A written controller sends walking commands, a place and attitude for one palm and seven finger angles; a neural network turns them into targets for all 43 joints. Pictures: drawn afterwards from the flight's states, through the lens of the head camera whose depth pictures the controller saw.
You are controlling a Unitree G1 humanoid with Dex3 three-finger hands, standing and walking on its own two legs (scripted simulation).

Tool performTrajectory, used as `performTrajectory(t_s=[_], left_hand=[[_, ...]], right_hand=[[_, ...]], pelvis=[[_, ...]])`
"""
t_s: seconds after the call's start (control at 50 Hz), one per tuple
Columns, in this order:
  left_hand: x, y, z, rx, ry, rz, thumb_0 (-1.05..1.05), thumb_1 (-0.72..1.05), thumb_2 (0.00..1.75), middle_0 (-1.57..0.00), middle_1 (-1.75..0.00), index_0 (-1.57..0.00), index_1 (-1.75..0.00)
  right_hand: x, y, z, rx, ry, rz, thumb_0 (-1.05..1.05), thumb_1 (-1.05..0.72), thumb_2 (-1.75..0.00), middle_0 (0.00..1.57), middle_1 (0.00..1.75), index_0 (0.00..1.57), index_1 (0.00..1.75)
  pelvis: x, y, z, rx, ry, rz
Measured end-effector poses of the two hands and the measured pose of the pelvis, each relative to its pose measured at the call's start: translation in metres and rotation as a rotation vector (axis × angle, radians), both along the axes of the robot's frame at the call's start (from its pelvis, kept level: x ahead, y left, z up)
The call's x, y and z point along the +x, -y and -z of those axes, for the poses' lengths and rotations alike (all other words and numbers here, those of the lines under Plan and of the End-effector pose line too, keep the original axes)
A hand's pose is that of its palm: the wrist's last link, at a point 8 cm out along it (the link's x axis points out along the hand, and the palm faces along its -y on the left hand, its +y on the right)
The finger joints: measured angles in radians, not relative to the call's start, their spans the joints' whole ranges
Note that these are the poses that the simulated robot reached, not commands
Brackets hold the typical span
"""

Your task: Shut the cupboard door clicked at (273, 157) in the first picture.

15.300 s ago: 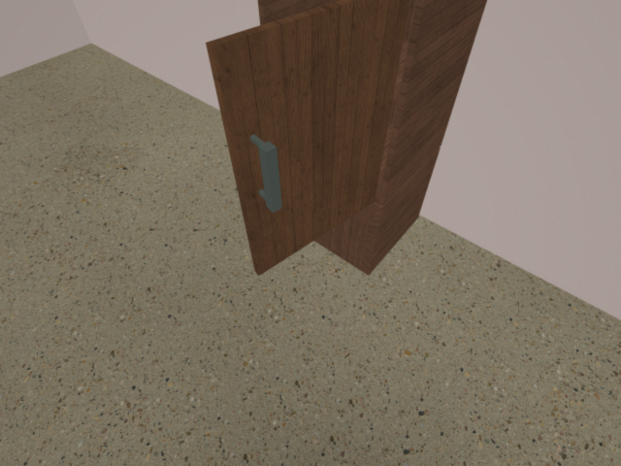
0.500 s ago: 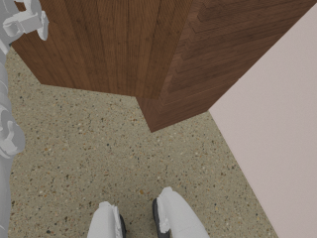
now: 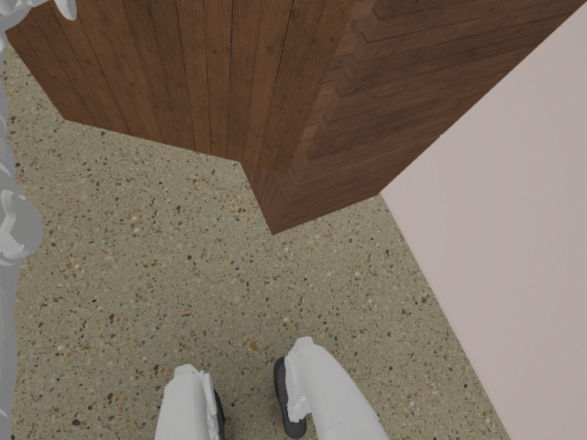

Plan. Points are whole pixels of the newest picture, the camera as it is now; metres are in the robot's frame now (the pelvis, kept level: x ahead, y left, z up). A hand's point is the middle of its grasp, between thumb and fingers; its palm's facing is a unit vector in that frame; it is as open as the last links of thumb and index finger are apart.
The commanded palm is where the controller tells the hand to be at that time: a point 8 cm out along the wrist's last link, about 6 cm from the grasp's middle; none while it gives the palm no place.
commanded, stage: pull the fist back off the door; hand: left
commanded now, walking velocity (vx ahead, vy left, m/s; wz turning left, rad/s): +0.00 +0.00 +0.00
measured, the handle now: out of the picture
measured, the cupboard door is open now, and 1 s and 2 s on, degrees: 56 55 55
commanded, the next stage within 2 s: draw the hand back to the body in 0.80 s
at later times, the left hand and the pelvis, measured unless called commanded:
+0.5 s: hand (71, 11) +0.57 +0.14 +0.12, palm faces +0.08 -1.00 -0.02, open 3.1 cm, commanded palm +0.52 +0.18 +0.11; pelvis +0.01 -0.01 +0.04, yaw +0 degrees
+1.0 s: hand (77, 58) +0.51 +0.14 +0.12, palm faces +0.06 -1.00 -0.02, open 3.1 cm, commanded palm +0.46 +0.19 +0.13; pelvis +0.00 -0.01 +0.04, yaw +2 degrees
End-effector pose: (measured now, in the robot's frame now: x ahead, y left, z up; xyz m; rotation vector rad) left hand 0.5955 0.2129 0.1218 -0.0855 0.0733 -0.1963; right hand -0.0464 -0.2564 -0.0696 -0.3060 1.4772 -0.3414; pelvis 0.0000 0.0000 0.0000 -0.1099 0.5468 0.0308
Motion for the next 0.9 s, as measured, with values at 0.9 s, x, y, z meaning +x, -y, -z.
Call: performTrajectory(t_s=[0.9], left_hand=[[-0.109,0.029,0.001,0.1,0.086,-0.258,0.02,0.9,0.9,-1.3,-1.5,-1.3,-1.5]], right_hand=[[0.098,0.018,-0.006,0.121,0.24,-0.113,0.01,-0.91,-0.89,0.2,0.3,0.2,0.3]], pelvis=[[0.008,0.012,-0.04,0.077,0.179,-0.009]])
